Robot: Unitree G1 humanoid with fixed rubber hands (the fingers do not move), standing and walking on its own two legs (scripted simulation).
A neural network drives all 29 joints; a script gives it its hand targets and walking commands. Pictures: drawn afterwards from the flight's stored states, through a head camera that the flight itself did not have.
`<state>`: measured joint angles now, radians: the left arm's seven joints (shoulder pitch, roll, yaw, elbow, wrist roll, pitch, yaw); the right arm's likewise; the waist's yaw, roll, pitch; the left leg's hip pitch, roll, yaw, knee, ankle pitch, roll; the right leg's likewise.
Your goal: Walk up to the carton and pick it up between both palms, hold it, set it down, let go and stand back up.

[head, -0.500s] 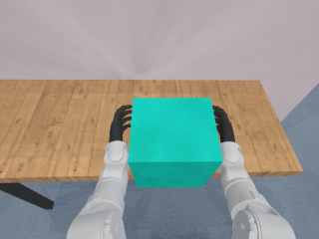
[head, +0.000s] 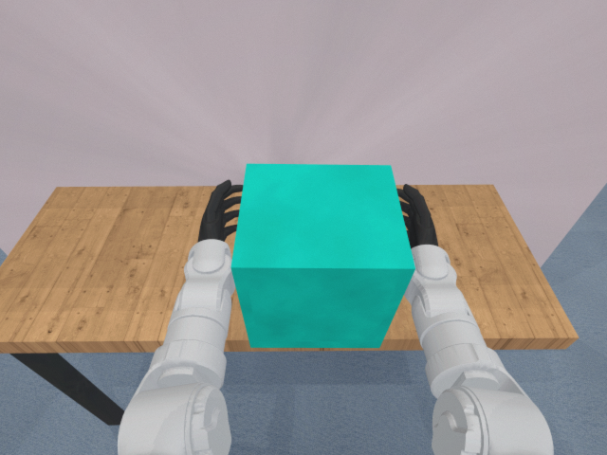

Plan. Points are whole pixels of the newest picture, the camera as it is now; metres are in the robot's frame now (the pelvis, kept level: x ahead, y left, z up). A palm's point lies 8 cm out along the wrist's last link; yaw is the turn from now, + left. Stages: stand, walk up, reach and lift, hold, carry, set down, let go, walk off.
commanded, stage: reach and lift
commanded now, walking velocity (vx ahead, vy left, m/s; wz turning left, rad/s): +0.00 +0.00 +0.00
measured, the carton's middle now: (317, 261) +0.38 -0.01 +0.06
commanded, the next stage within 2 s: hold in 1.68 s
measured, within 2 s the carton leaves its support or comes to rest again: neither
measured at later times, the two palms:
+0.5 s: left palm (219, 237) +0.39 +0.12 +0.11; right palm (430, 245) +0.37 -0.16 +0.10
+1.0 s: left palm (202, 230) +0.38 +0.14 +0.14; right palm (424, 235) +0.36 -0.15 +0.12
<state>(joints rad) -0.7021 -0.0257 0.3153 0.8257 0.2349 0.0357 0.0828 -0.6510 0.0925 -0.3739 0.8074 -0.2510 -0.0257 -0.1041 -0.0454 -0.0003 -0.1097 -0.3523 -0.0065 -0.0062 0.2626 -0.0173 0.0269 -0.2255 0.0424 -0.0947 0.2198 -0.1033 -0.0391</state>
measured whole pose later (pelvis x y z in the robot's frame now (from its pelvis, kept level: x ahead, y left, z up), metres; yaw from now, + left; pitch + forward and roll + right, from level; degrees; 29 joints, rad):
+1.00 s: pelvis +0.01 -0.01 +0.00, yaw +0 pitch -2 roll -1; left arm -0.50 -0.03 0.17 0.17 0.20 0.46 0.05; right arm -0.45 0.02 -0.04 0.36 0.06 0.22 -0.22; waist -0.04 -0.05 0.04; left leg -0.17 0.00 -0.01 0.29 -0.08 0.02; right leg -0.02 0.05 -0.09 0.20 -0.14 -0.04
